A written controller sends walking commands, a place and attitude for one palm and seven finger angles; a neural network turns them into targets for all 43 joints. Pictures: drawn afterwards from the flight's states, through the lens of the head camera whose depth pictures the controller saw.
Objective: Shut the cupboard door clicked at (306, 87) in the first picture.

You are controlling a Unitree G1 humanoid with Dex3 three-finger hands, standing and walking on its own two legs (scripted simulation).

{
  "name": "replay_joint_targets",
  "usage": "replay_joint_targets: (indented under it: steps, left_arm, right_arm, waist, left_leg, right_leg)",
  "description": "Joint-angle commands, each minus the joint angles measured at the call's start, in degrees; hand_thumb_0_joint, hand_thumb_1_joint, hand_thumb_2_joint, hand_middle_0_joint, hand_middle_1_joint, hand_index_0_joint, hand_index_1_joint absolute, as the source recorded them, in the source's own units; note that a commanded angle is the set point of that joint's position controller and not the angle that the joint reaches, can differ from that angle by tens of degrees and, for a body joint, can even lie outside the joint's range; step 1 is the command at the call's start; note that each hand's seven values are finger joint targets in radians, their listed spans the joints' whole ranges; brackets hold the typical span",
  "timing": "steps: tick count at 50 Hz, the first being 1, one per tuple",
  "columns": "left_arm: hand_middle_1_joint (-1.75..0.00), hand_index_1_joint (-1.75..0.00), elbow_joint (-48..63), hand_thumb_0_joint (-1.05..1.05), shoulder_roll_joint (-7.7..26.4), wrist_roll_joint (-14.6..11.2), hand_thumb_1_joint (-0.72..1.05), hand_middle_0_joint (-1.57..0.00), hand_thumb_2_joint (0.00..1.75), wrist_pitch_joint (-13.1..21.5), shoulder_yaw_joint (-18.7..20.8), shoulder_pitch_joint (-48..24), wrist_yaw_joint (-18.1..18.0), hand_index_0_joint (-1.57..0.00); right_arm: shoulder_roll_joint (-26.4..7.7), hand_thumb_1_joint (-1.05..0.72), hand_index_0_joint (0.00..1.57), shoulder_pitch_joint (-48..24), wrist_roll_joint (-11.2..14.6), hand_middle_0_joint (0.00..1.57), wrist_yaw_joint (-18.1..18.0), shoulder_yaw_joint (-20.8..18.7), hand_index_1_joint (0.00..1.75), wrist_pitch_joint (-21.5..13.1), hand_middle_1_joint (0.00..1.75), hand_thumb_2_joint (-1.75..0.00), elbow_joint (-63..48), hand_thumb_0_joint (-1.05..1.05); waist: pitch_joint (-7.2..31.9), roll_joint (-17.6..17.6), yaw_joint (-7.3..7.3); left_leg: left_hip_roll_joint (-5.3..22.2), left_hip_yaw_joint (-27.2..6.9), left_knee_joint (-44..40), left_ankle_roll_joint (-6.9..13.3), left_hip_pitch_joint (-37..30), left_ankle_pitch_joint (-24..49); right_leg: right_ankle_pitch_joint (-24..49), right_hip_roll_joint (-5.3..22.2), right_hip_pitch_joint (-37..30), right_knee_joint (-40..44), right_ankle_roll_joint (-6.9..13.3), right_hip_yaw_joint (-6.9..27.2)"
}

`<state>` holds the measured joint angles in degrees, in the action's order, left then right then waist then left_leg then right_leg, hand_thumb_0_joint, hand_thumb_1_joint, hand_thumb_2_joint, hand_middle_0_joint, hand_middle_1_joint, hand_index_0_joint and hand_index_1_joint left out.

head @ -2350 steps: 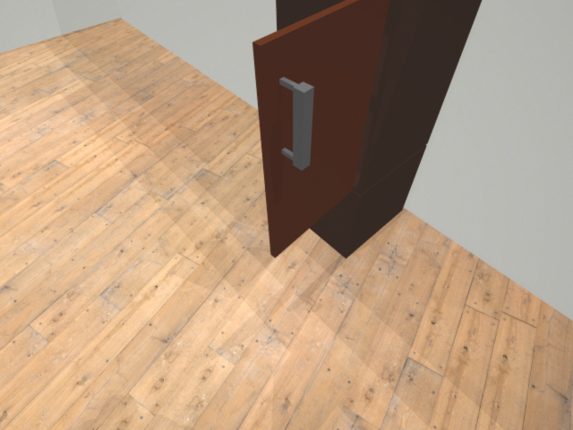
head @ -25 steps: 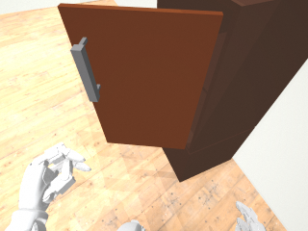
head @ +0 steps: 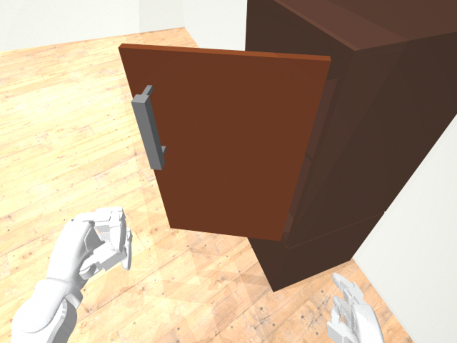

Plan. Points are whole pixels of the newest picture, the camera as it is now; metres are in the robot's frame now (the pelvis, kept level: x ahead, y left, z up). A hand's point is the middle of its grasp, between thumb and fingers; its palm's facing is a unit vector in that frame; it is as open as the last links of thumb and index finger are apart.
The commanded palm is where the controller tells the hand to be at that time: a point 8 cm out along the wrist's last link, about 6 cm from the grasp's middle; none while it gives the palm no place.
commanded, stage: raise the hand and make a fist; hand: left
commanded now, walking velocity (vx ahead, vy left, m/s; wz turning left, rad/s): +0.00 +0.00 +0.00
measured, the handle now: (153, 129) +0.48 +0.21 +0.12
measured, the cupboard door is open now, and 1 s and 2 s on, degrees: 61 61 61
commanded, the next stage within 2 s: bring the fist close to the handle in 0.46 s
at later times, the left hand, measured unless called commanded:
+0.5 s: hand (138, 239) +0.22 +0.15 +0.14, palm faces +0.02 -1.00 -0.07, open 3.1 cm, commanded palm +0.20 +0.20 +0.13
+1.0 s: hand (138, 207) +0.29 +0.18 +0.12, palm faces -0.04 -1.00 -0.01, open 3.1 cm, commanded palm +0.27 +0.23 +0.13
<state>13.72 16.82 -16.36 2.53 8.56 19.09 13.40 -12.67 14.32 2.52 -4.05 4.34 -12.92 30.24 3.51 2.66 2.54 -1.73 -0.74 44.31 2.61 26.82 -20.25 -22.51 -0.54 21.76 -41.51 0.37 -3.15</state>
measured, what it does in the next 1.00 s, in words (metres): stands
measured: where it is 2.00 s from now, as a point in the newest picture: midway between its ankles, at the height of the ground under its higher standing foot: outside the picture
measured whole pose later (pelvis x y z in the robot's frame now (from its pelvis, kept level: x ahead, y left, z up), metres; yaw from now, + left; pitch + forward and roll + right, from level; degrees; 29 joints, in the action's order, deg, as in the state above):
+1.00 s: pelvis +0.01 -0.02 +0.01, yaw -1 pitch +3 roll +0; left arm -4.1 16.9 -19.1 3.3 13.7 3.5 18.4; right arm -15.0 14.2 3.1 -5.6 1.9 -13.9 35.1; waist 2.6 2.5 1.7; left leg -1.1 0.0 38.9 1.4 23.0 -18.7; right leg -21.6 -1.1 19.3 -38.1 1.5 -2.2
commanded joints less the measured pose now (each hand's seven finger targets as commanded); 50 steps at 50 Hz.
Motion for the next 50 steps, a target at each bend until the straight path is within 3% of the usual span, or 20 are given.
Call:
replay_joint_targets:
  steps: [1,4,6,9,10,13,15,18,23,25,27,32,35,36,39,40,43,47,49,50]
  left_arm:
    - [-1.5,-1.5,13.9,0.0,7.7,-2.6,0.9,-1.3,0.9,6.4,8.9,-11.6,-1.3,-1.3]
    - [-1.5,-1.5,8.2,0.0,4.9,-2.9,0.9,-1.3,0.9,4.2,5.8,-10.1,0.8,-1.3]
    - [-1.5,-1.5,4.3,0.0,3.3,-2.6,0.9,-1.3,0.9,1.4,3.3,-7.8,2.6,-1.3]
    - [-1.5,-1.5,5.0,0.0,5.4,-2.7,0.9,-1.3,0.9,-0.9,4.8,-7.3,3.9,-1.3]
    - [-1.5,-1.5,6.1,0.0,7.6,-2.4,0.9,-1.3,0.9,-0.7,6.8,-7.6,3.4,-1.3]
    - [-1.5,-1.5,12.8,0.0,9.9,-2.7,0.9,-1.3,0.9,3.0,10.7,-11.6,1.0,-1.3]
    - [-1.5,-1.5,14.4,0.0,11.5,-2.6,0.9,-1.3,0.9,6.3,12.5,-12.8,-1.1,-1.3]
    - [-1.5,-1.5,11.4,0.0,7.3,-2.3,0.9,-1.3,0.9,9.4,9.3,-12.1,-1.8,-1.3]
    - [-1.5,-1.5,4.8,0.0,4.9,-1.9,0.9,-1.3,0.9,5.6,4.1,-8.4,1.9,-1.3]
    - [-1.5,-1.5,3.1,0.0,6.5,-2.2,0.9,-1.3,0.9,3.4,5.5,-6.9,3.0,-1.3]
    - [-1.5,-1.5,6.6,0.0,7.9,-2.7,0.9,-1.3,0.9,3.2,7.6,-9.1,3.1,-1.3]
    - [-1.5,-1.5,6.3,0.0,12.6,-3.3,0.9,-1.3,0.9,7.5,14.8,-17.9,-0.3,-1.3]
    - [-1.5,-1.5,2.2,0.0,11.7,-3.2,0.9,-1.3,0.9,9.1,13.4,-20.6,0.5,-1.3]
    - [-1.5,-1.5,0.7,0.0,9.5,-3.1,0.9,-1.3,0.9,8.7,11.1,-20.3,1.7,-1.3]
    - [-1.5,-1.5,-3.8,0.0,9.0,-3.7,0.9,-1.3,0.9,6.5,8.7,-22.0,5.4,-1.3]
    - [-1.5,-1.5,-5.7,0.0,8.5,-3.9,0.9,-1.3,0.9,5.4,8.1,-21.2,6.4,-1.3]
    - [-1.5,-1.5,-5.6,0.0,9.5,-4.6,0.9,-1.3,0.9,3.6,9.2,-23.3,7.8,-1.3]
    - [-1.5,-1.5,-4.5,0.0,12.1,-4.4,0.9,-1.3,0.9,4.5,13.2,-27.7,4.8,-1.3]
    - [-1.5,-1.5,-4.4,0.0,12.2,-3.5,0.9,-1.3,0.9,5.8,13.2,-31.8,2.9,-1.3]
    - [-1.5,-1.5,-5.1,0.0,14.7,-3.0,0.9,-1.3,0.9,6.3,15.1,-31.9,1.9,-1.3]
  right_arm:
    - [-7.4,-0.9,0.2,-4.8,0.5,0.2,-0.4,-3.0,0.3,-4.2,0.3,-0.9,-7.4,0.0]
    - [-7.8,-0.9,0.2,-5.0,1.1,0.2,-0.3,-3.1,0.3,-4.8,0.3,-0.9,-6.3,0.0]
    - [-8.3,-0.9,0.2,-5.0,1.5,0.2,-0.3,-3.4,0.3,-5.0,0.3,-0.9,-6.3,0.0]
    - [-8.6,-0.9,0.2,-5.5,1.5,0.2,-0.6,-3.8,0.3,-5.0,0.3,-0.9,-7.0,0.0]
    - [-8.8,-0.9,0.2,-5.4,1.3,0.2,-0.7,-3.9,0.3,-5.0,0.3,-0.9,-7.0,0.0]
    - [-8.0,-0.9,0.2,-6.0,0.5,0.2,-0.7,-3.9,0.3,-5.6,0.3,-0.9,-7.5,0.0]
    - [-7.8,-0.9,0.2,-5.5,0.1,0.2,-0.6,-3.8,0.3,-5.9,0.3,-0.9,-6.5,0.0]
    - [-7.3,-0.9,0.2,-5.3,0.3,0.2,-0.1,-3.8,0.3,-6.4,0.3,-0.9,-5.4,0.0]
    - [-8.2,-0.9,0.2,-4.9,1.0,0.2,-0.3,-4.2,0.3,-6.5,0.3,-0.9,-5.3,0.0]
    - [-8.7,-0.9,0.2,-4.8,1.1,0.2,-0.4,-4.3,0.3,-6.1,0.3,-0.9,-5.7,0.0]
    - [-8.5,-0.9,0.2,-5.6,0.9,0.2,-0.8,-4.4,0.3,-5.9,0.3,-0.9,-6.5,0.0]
    - [-7.9,-0.9,0.2,-5.6,0.3,0.2,-1.1,-4.1,0.3,-5.5,0.3,-0.9,-4.6,0.0]
    - [-8.1,-0.9,0.2,-5.1,0.6,0.2,-1.0,-4.1,0.3,-5.2,0.3,-0.9,-3.4,0.0]
    - [-7.9,-0.9,0.2,-5.3,0.7,0.2,-1.0,-4.1,0.3,-5.4,0.3,-0.9,-3.5,0.0]
    - [-8.9,-0.9,0.2,-4.6,1.2,0.2,-1.4,-4.3,0.3,-5.2,0.3,-0.9,-3.3,0.0]
    - [-9.2,-0.9,0.2,-4.3,1.3,0.2,-1.4,-4.4,0.3,-5.1,0.3,-0.9,-3.5,0.0]
    - [-9.5,-0.9,0.2,-4.3,1.5,0.2,-1.9,-4.8,0.3,-4.8,0.3,-0.9,-4.2,0.0]
    - [-9.1,-0.9,0.2,-4.6,0.9,0.2,-1.8,-4.7,0.3,-4.3,0.3,-0.9,-4.4,0.0]
    - [-8.9,-0.9,0.2,-4.6,0.7,0.2,-1.6,-4.5,0.3,-4.0,0.3,-0.9,-4.0,0.0]
    - [-9.1,-0.9,0.2,-4.1,0.5,0.2,-1.5,-4.6,0.3,-3.6,0.3,-0.9,-3.6,0.0]
  waist:
    - [7.9,2.2,-0.69]
    - [3.9,2.2,-1.02]
    - [1.3,-1.3,-1.05]
    - [2.4,-3.7,-0.48]
    - [3.4,-4.7,-0.2]
    - [7.9,-2.1,0.48]
    - [7.6,-1.5,0.33]
    - [5.4,0.5,-0.63]
    - [1.3,-1.4,-1.4]
    - [1.0,-6.3,-1.27]
    - [3.7,-6.5,-0.59]
    - [5.3,-5.6,-0.85]
    - [5.5,-1.9,-1.26]
    - [5.7,1.1,-1.18]
    - [6.9,0.6,-1.56]
    - [7.2,-2.6,-1.67]
    - [9.4,-3.8,-1.01]
    - [10.6,-2.7,-0.23]
    - [10.6,-1.4,-0.77]
    - [10.9,-2.5,-0.51]
  left_leg:
    - [2.2,-3.9,-10.7,-2.0,-10.1,10.3]
    - [2.0,-3.6,-11.9,-1.8,-9.2,7.6]
    - [1.9,-3.0,-12.0,-1.2,-7.5,6.1]
    - [1.3,-2.1,-11.5,-0.7,-7.3,6.0]
    - [1.2,-2.0,-11.2,-0.6,-7.4,6.9]
    - [0.8,-1.4,-10.8,-0.5,-9.6,9.6]
    - [1.0,-1.4,-10.6,-0.7,-9.7,10.1]
    - [0.8,-0.8,-10.3,-1.0,-9.6,8.9]
    - [0.7,-0.3,-8.9,-0.7,-6.7,5.8]
    - [0.8,-0.5,-7.9,-0.5,-5.2,5.4]
    - [0.6,-0.4,-7.7,-0.5,-5.6,6.3]
    - [0.8,-0.7,-7.6,-0.8,-6.0,8.9]
    - [0.8,-0.5,-7.7,-0.8,-7.1,10.4]
    - [0.7,-0.2,-8.1,-0.9,-7.9,10.9]
    - [0.8,-0.4,-8.3,-0.6,-9.3,12.9]
    - [1.1,-0.8,-7.9,-0.5,-9.0,13.6]
    - [0.9,-0.8,-8.7,-0.3,-9.9,15.2]
    - [1.0,-1.0,-9.8,-0.6,-11.4,16.9]
    - [1.1,-1.2,-10.2,-0.8,-12.4,17.1]
    - [1.4,-1.2,-10.1,-0.7,-12.1,17.4]
  right_leg:
    - [11.0,-1.3,-0.8,6.4,1.4,-1.3]
    - [9.6,-1.1,-0.5,8.3,1.2,-1.1]
    - [8.5,-0.6,-0.5,9.9,0.9,-0.3]
    - [7.5,0.1,-1.7,11.4,0.3,1.5]
    - [7.5,0.3,-2.8,11.5,0.3,2.0]
    - [10.0,0.4,-4.1,10.7,0.2,2.3]
    - [10.2,0.2,-4.2,10.4,0.3,2.3]
    - [9.5,0.2,-2.5,10.5,0.3,2.3]
    - [5.7,1.9,-1.8,13.6,-0.8,6.4]
    - [5.4,2.8,-2.4,14.5,-2.1,8.2]
    - [7.2,3.3,-3.7,14.1,-2.4,8.7]
    - [11.9,2.9,-4.8,12.3,-2.0,7.9]
    - [15.4,2.4,-4.4,11.0,-1.8,7.0]
    - [16.4,2.2,-4.3,10.6,-1.3,6.4]
    - [19.9,1.7,-4.4,10.0,-1.3,5.2]
    - [21.7,1.9,-4.7,9.8,-2.1,5.6]
    - [23.0,1.2,-5.2,9.1,-1.6,3.9]
    - [22.0,0.3,-4.6,8.1,-0.3,1.8]
    - [20.9,0.0,-3.5,7.7,0.2,1.2]
    - [20.6,0.0,-4.2,7.7,0.2,1.4]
